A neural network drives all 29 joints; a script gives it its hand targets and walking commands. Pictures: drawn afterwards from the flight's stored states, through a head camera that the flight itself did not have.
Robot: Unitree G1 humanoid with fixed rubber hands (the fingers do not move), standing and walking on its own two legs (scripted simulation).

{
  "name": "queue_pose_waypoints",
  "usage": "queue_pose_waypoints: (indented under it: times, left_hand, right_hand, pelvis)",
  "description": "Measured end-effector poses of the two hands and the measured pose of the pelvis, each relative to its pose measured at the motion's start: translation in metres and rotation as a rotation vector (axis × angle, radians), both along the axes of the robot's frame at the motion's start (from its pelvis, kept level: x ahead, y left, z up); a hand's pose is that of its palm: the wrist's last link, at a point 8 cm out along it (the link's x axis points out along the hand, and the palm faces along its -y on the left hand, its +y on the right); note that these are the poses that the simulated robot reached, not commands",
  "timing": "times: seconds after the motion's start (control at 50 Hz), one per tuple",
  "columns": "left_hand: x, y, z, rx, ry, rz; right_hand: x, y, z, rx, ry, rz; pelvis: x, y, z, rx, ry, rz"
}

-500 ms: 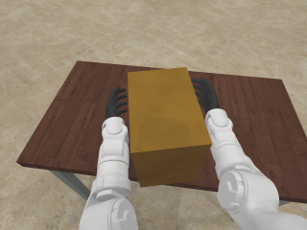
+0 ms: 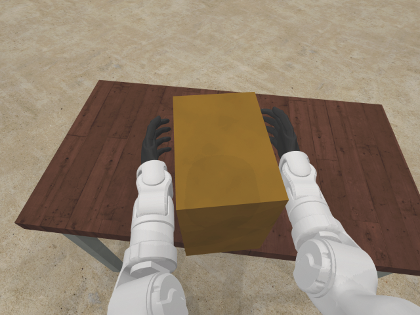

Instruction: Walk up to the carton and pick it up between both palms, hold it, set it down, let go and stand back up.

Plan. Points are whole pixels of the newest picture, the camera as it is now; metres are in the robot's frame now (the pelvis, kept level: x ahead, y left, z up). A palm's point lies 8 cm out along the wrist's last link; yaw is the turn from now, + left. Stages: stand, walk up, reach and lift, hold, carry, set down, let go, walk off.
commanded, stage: set down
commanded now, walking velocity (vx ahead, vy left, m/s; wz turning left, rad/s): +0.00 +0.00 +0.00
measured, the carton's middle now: (219, 177) +0.39 +0.01 +0.00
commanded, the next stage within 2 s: none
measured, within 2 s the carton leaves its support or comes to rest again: neither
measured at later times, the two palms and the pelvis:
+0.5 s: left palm (152, 158) +0.38 +0.14 +0.07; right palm (285, 147) +0.42 -0.12 +0.07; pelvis +0.00 +0.00 +0.00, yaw +0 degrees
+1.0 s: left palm (146, 165) +0.39 +0.16 +0.04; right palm (281, 137) +0.46 -0.12 +0.05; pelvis -0.01 +0.00 -0.01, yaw -1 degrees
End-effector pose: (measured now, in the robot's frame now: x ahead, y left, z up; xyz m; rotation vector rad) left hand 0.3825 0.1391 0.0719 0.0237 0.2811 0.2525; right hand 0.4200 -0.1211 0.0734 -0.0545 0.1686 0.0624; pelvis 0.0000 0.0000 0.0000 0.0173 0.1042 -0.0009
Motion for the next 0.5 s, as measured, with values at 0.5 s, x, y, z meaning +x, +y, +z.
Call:
queue_pose_waypoints:
  times: [0.5]
  left_hand:
    - [0.0023, 0.0014, -0.0042, 0.007, -0.015, -0.004]
  right_hand:
    - [-0.0005, 0.0002, -0.0012, -0.003, -0.006, -0.003]
  pelvis:
    - [0.0017, 0.0003, -0.0001, 0.000, 0.001, -0.008]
